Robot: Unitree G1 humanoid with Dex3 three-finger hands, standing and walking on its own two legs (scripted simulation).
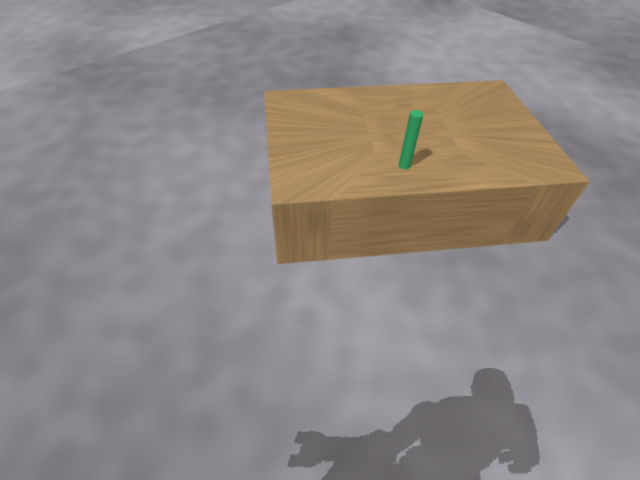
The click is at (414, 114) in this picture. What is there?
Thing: slim round
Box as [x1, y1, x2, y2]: [399, 110, 423, 168]
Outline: 418,110 412,110 409,115 399,160 399,166 401,168 408,168 410,165 423,114
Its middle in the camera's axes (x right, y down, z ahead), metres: +0.32 -0.33 +1.37
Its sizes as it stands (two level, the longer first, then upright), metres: 0.044 0.044 0.217
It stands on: a support 0.33 m high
